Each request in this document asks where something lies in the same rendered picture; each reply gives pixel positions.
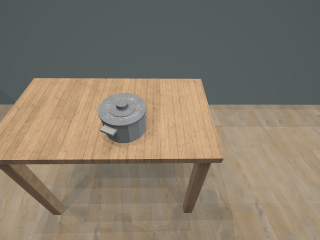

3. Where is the pot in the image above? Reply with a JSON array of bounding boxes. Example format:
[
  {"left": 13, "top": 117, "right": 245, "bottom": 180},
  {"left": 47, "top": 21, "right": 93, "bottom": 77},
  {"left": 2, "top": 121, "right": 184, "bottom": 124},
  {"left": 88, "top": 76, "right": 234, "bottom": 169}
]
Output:
[{"left": 100, "top": 115, "right": 146, "bottom": 143}]

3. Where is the knob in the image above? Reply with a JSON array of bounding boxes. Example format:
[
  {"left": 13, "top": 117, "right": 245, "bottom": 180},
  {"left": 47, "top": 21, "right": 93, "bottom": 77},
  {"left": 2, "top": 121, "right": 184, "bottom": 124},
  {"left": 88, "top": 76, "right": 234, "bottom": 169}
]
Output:
[{"left": 115, "top": 99, "right": 128, "bottom": 110}]

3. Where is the lid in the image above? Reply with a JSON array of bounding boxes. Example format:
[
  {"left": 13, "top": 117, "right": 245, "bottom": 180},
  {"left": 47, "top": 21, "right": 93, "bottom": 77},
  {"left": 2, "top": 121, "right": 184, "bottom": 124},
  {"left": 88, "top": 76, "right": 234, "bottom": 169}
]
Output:
[{"left": 98, "top": 93, "right": 147, "bottom": 127}]

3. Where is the table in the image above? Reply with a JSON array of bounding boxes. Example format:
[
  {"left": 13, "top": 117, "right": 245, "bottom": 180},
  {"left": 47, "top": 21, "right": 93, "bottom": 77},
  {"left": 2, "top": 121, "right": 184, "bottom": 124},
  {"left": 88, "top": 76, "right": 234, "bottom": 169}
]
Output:
[{"left": 0, "top": 78, "right": 224, "bottom": 215}]

